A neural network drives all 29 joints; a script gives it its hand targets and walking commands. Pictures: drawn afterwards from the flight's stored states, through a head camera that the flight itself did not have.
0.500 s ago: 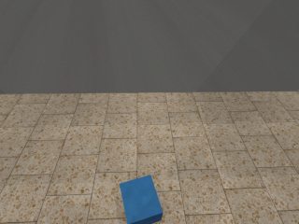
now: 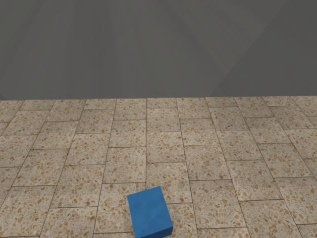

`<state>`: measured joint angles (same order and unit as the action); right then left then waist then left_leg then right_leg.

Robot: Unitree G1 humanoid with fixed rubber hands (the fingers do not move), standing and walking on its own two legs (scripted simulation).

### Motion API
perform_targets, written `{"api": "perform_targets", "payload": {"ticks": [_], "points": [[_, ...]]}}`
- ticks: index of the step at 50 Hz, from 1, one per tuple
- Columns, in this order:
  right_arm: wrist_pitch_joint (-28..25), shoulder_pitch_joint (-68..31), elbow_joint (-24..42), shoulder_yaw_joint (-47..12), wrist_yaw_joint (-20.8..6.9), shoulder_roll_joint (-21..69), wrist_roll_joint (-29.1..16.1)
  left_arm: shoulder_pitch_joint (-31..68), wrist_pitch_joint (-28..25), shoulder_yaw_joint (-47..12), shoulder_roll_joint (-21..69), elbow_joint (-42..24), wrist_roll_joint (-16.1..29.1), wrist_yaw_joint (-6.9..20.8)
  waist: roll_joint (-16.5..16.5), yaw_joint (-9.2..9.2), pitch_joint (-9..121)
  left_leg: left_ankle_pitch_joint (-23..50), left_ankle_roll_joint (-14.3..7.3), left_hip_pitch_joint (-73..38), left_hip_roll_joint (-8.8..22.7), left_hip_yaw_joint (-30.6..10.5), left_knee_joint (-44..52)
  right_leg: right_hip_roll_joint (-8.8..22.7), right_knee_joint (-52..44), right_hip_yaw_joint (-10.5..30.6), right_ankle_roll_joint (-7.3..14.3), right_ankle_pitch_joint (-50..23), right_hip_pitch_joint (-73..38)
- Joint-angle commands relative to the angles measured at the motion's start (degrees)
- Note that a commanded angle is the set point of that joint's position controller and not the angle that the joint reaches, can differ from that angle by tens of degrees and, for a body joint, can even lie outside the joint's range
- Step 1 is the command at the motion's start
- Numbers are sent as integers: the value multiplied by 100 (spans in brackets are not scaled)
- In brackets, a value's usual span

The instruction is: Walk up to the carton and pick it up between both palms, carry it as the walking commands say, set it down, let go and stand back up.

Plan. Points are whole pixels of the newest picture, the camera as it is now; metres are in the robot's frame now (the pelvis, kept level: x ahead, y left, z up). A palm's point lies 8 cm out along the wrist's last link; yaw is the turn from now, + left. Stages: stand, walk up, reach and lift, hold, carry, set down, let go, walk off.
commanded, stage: walk up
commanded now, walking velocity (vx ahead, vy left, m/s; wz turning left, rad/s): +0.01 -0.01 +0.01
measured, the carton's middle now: (149, 215) +0.42 +0.04 -0.70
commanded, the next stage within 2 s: none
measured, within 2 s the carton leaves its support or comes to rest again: neither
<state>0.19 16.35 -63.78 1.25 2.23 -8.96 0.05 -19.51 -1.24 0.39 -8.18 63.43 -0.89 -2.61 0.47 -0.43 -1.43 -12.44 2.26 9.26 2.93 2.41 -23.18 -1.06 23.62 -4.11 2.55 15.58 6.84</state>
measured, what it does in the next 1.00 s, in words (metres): stands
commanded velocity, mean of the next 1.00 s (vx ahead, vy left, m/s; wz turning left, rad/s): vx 0.00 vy -0.02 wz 0.01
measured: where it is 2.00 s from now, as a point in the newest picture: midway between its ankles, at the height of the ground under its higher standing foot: outside the picture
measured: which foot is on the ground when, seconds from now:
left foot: down 0.00-1.00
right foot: down 0.00-1.00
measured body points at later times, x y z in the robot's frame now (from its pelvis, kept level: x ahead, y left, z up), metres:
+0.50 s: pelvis +0.00 +0.00 +0.00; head +0.00 -0.01 +0.45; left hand -0.02 +0.22 -0.16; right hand +0.00 -0.23 -0.16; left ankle +0.00 +0.14 -0.74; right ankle -0.03 -0.09 -0.74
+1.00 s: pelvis +0.00 -0.01 +0.00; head +0.00 -0.01 +0.45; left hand -0.02 +0.22 -0.16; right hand +0.00 -0.24 -0.16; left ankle +0.00 +0.14 -0.74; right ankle -0.03 -0.09 -0.74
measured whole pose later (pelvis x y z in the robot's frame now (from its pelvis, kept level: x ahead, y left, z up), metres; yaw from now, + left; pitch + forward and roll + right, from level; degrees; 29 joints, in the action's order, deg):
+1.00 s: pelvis +0.00 -0.01 +0.00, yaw +0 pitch -1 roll +0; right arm 0.3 17.3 -62.1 1.3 2.2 -9.6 0.3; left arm -19.6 -1.1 0.0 -9.3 62.1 -0.7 -2.5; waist 0.1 -0.2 -1.6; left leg -13.0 3.0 10.1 3.9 2.3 -24.7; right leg -1.5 24.9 -4.9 3.2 16.2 7.5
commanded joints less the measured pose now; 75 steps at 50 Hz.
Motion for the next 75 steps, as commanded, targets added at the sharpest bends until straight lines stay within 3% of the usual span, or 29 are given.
{"api": "perform_targets", "payload": {"ticks": [1,75], "points": [[-20,357,90,62,12,-435,1,-453,-20,69,-491,-59,4,-14,-96,5,-298,761,-130,27,410,-252,238,795,-499,581,-36,-1204,336],[-7,460,340,89,11,-555,45,-479,15,45,-659,-257,14,8,-67,19,-342,583,-117,241,506,-178,56,812,-442,466,24,-952,404]]}}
